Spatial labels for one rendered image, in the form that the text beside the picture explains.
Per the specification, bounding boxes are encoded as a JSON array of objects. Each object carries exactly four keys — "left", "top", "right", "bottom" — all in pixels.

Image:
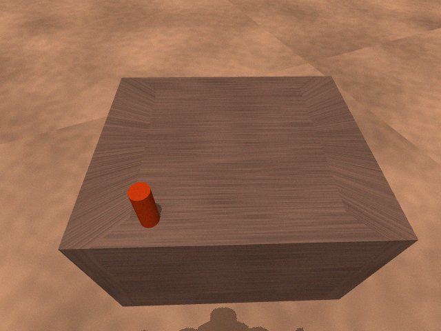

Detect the can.
[{"left": 127, "top": 182, "right": 160, "bottom": 228}]

